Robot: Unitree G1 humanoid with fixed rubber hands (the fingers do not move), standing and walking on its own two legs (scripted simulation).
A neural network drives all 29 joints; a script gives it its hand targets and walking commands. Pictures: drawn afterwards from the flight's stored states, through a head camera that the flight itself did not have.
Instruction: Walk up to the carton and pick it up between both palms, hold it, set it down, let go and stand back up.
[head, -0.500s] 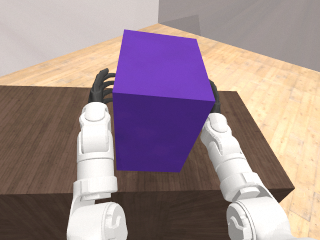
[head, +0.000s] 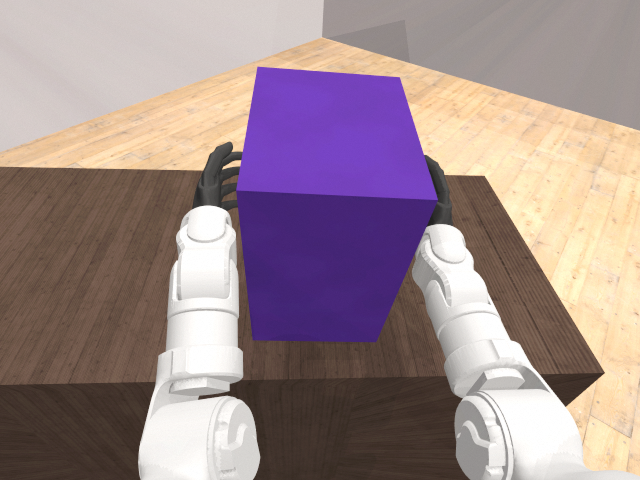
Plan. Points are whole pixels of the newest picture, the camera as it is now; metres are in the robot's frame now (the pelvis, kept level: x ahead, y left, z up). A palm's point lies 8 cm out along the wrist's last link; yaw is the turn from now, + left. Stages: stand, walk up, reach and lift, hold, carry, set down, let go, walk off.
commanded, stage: set down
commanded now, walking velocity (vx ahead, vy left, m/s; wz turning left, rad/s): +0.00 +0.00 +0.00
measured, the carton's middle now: (321, 216) +0.43 -0.01 +0.13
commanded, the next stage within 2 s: none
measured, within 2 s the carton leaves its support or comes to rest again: neither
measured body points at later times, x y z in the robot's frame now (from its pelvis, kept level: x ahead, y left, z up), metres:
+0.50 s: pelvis +0.01 -0.01 +0.00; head +0.00 +0.02 +0.45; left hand +0.43 +0.11 +0.14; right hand +0.40 -0.16 +0.14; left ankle +0.01 +0.10 -0.75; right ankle +0.01 -0.13 -0.75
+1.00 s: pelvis +0.02 +0.00 +0.00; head +0.02 +0.03 +0.45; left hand +0.44 +0.11 +0.11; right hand +0.41 -0.16 +0.11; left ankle +0.01 +0.10 -0.75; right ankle +0.01 -0.13 -0.75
